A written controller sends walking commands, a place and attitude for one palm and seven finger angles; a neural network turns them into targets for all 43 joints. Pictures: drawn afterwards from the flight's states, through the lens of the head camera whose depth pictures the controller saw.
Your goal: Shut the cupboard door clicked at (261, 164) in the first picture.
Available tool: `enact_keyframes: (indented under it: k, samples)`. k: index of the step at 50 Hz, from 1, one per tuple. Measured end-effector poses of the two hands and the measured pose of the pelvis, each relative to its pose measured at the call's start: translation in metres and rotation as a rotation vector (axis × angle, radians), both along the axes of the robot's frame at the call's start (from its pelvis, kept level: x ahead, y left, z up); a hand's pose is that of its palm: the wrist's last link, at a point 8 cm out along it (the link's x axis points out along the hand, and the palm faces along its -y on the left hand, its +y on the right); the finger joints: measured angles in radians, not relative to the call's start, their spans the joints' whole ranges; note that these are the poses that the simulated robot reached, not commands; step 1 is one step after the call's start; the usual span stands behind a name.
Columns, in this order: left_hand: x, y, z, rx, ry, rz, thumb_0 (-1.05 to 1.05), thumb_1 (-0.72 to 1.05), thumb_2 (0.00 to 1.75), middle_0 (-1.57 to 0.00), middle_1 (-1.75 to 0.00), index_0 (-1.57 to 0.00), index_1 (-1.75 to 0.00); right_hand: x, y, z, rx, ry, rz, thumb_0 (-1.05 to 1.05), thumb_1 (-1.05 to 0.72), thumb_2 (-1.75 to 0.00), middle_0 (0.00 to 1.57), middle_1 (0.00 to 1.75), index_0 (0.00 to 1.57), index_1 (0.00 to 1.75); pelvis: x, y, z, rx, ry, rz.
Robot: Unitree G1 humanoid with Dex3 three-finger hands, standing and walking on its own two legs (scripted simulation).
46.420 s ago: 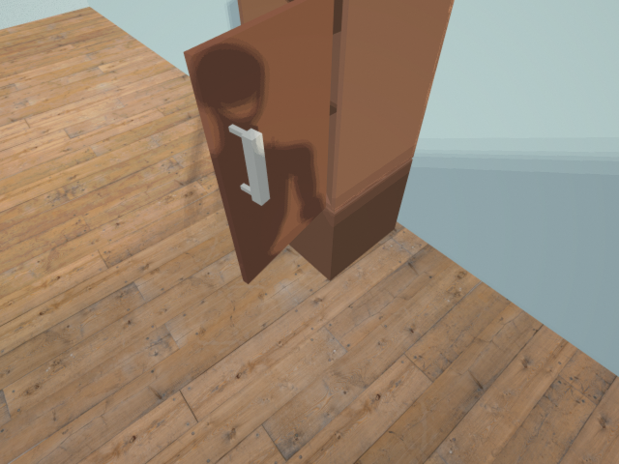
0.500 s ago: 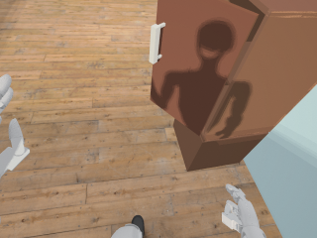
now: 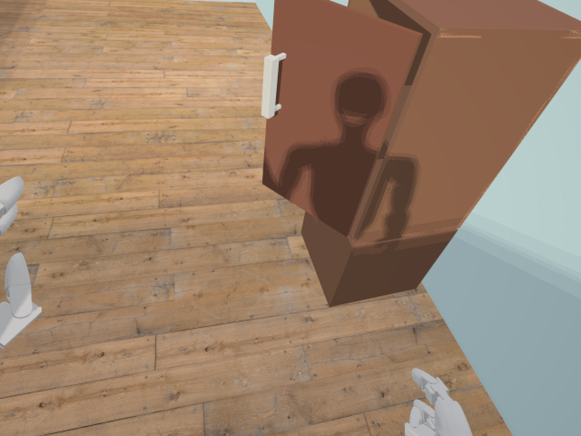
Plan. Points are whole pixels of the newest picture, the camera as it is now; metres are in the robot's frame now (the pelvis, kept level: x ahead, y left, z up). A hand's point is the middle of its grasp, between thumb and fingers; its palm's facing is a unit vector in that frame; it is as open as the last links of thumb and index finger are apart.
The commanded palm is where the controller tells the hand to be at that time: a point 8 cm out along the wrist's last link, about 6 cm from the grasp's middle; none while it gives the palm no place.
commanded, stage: stop stepping back and stand still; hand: left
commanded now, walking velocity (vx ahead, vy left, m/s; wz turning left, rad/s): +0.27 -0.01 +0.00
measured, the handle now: (274, 85) +0.90 +0.06 +0.04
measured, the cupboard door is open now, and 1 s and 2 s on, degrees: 37 37 37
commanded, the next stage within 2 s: let the arm hang, fingers relaxed in 1.16 s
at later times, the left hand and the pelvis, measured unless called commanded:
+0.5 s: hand out of the picture +0.15 +0.29 +0.18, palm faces +0.42 -0.79 -0.45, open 7.4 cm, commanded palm +0.10 +0.32 +0.18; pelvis -0.05 +0.03 +0.00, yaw -2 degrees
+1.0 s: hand out of the picture +0.19 +0.33 +0.16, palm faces +0.41 -0.80 -0.45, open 7.4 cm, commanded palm +0.13 +0.36 +0.18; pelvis -0.01 +0.06 +0.00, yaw -1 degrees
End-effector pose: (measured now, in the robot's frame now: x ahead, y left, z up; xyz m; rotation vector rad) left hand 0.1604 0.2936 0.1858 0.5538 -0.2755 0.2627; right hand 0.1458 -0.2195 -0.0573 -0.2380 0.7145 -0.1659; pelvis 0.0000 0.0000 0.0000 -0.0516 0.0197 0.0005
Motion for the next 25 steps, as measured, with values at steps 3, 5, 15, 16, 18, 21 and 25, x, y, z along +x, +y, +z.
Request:
enact_keyframes:
  k: [3, 5, 15, 16, 18, 21, 25]
  samples:
    - [-0.022, 0.008, 0.008, 0.007, -0.037, 0.044, 0.02, 0.89, 0.90, -0.21, -0.30, -0.21, -0.30, -0.019, 0.001, -0.007, -0.006, 0.037, 0.006, 0.01, -0.90, -0.90, 0.20, 0.30, 0.21, 0.30, -0.009, 0.004, 0.000, 0.004, -0.020, -0.002]
    - [-0.033, 0.019, 0.009, -0.016, -0.084, 0.091, 0.02, 0.89, 0.90, -0.21, -0.30, -0.21, -0.30, -0.031, 0.000, -0.012, -0.020, 0.066, -0.003, 0.01, -0.90, -0.90, 0.20, 0.30, 0.21, 0.30, -0.011, 0.009, -0.001, 0.011, -0.031, -0.020]
    - [-0.026, 0.045, -0.018, -0.165, -0.094, 0.156, 0.02, 0.89, 0.90, -0.20, -0.30, -0.20, -0.30, -0.068, 0.013, -0.016, -0.023, 0.049, -0.061, 0.01, -0.90, -0.90, 0.20, 0.30, 0.21, 0.30, -0.034, 0.029, -0.004, 0.013, -0.074, -0.006]
    - [-0.028, 0.041, -0.015, -0.152, -0.078, 0.133, 0.02, 0.89, 0.90, -0.20, -0.30, -0.20, -0.30, -0.069, 0.017, -0.013, -0.010, 0.041, -0.056, 0.01, -0.90, -0.90, 0.20, 0.30, 0.21, 0.30, -0.035, 0.028, -0.002, 0.014, -0.071, -0.009]
    - [-0.035, 0.031, -0.007, -0.111, -0.057, 0.088, 0.02, 0.89, 0.90, -0.20, -0.30, -0.20, -0.30, -0.071, 0.023, -0.009, 0.012, 0.030, -0.043, 0.01, -0.90, -0.90, 0.20, 0.30, 0.21, 0.30, -0.038, 0.026, 0.002, 0.018, -0.060, -0.016]
    - [-0.046, 0.022, 0.003, -0.033, -0.043, 0.051, 0.02, 0.89, 0.90, -0.21, -0.30, -0.20, -0.30, -0.070, 0.026, -0.012, 0.028, 0.032, -0.019, 0.01, -0.90, -0.90, 0.20, 0.30, 0.21, 0.30, -0.044, 0.025, 0.001, 0.024, -0.043, -0.021]
    - [-0.056, 0.030, 0.011, -0.003, -0.071, 0.083, 0.02, 0.89, 0.90, -0.21, -0.30, -0.21, -0.30, -0.071, 0.023, -0.020, 0.027, 0.077, -0.009, 0.01, -0.90, -0.90, 0.20, 0.30, 0.21, 0.30, -0.047, 0.029, 0.000, 0.034, -0.045, -0.027]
